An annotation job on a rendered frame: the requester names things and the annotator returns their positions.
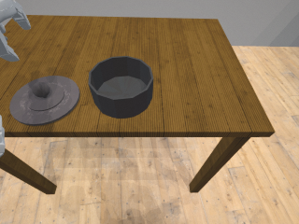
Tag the lid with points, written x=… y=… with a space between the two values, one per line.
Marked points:
x=31 y=110

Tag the left robot hand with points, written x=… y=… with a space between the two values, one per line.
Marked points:
x=11 y=9

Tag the table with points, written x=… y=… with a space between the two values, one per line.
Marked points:
x=200 y=88

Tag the pot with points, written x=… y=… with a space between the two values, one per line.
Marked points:
x=121 y=86

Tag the knob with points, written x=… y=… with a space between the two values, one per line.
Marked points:
x=40 y=89

